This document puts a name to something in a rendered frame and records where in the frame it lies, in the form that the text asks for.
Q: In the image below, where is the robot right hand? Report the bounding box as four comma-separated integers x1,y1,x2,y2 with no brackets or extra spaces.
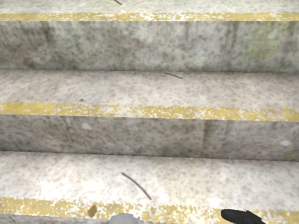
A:
221,209,265,224

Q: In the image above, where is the left robot thigh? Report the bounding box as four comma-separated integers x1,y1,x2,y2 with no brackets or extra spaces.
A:
109,213,144,224

